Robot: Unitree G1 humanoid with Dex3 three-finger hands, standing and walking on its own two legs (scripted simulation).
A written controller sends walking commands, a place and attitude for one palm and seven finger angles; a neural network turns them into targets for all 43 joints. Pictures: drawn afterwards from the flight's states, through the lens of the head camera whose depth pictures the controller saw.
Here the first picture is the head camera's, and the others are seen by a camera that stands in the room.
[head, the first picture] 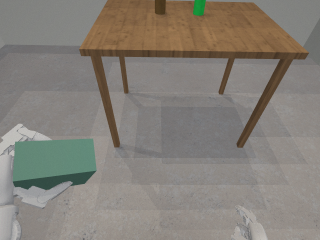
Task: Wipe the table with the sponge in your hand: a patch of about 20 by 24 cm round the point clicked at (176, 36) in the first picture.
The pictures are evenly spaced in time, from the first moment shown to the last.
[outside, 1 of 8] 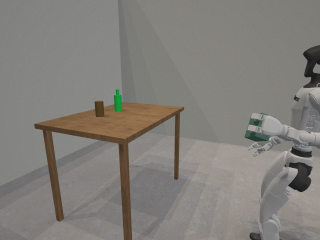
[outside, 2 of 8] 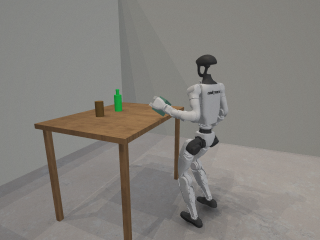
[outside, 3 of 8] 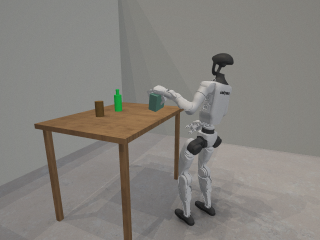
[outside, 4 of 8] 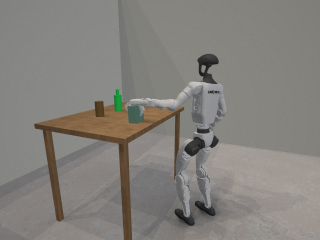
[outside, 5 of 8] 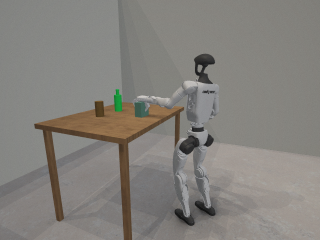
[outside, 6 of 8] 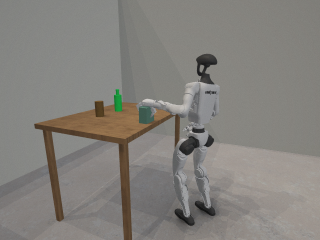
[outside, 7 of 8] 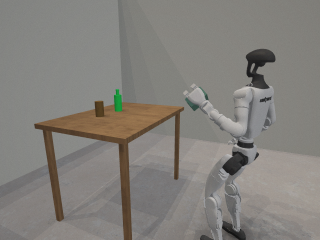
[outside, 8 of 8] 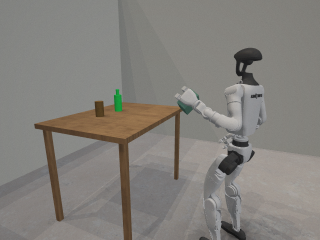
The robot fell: no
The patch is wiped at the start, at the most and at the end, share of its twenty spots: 0.00 1.00 1.00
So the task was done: yes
